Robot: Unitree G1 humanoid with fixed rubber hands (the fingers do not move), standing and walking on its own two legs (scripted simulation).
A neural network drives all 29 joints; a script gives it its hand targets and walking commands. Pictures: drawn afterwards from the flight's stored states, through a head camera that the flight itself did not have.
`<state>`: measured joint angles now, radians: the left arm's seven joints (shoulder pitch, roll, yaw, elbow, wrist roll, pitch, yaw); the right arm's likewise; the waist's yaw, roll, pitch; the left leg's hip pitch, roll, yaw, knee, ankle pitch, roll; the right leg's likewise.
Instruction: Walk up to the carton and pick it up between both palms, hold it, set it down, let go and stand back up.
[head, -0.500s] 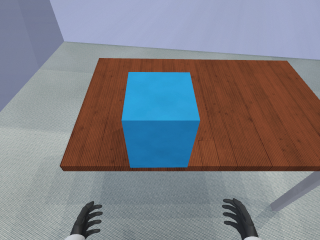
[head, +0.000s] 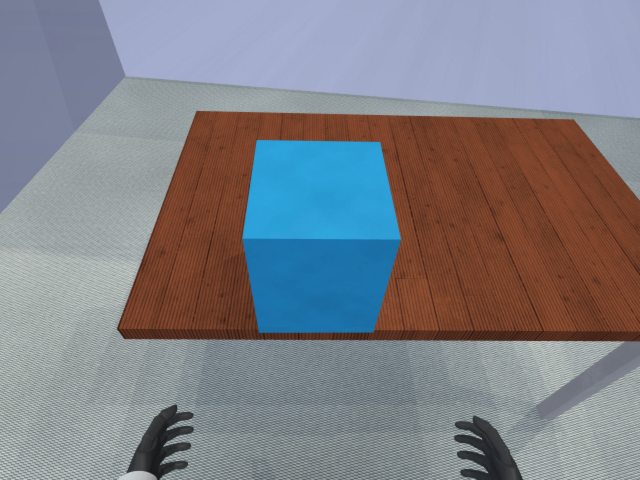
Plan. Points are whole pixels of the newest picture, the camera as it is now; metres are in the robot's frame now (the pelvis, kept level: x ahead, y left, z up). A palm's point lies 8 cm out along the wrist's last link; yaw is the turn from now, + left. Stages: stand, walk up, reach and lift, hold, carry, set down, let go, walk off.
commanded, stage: stand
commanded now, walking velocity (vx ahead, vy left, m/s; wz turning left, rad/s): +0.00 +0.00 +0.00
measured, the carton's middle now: (317, 240) +0.48 +0.02 -0.02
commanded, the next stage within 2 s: none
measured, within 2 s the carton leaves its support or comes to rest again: neither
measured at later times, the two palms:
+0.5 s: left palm out of the picture +0.13 +0.26 -0.10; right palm out of the picture +0.11 -0.26 -0.09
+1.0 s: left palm out of the picture +0.12 +0.26 -0.10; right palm out of the picture +0.11 -0.26 -0.10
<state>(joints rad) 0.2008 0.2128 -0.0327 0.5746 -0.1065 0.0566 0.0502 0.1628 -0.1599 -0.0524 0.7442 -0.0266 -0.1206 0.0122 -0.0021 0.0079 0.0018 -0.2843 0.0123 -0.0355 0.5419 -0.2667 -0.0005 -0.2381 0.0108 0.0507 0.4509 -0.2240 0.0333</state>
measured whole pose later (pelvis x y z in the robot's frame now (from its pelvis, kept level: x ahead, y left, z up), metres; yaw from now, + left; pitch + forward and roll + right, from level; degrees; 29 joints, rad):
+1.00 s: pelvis +0.00 +0.00 +0.00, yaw +0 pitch +1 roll -2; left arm 0.20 0.30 -0.02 0.77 -0.09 -0.01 0.03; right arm 0.24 -0.24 -0.05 0.77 -0.03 -0.05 0.01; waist 0.00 0.00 0.00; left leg -0.28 0.01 -0.04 0.54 -0.27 0.00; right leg -0.24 0.01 0.05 0.45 -0.23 0.03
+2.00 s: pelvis -0.02 +0.00 +0.00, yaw +0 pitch -1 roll -2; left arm 0.20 0.30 -0.02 0.88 -0.09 -0.02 0.02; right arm 0.23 -0.24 -0.05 0.86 -0.02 -0.05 0.01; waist 0.00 0.02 0.00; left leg -0.28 0.01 -0.04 0.54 -0.25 0.00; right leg -0.24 0.01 0.05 0.45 -0.20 0.03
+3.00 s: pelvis -0.02 +0.00 +0.00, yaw +0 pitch -1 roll -2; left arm 0.20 0.30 -0.02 0.91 -0.09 -0.02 0.02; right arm 0.22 -0.24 -0.05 0.89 -0.02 -0.05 0.01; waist 0.00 0.03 0.00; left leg -0.28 0.01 -0.04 0.54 -0.24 0.00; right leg -0.24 0.01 0.05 0.45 -0.20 0.03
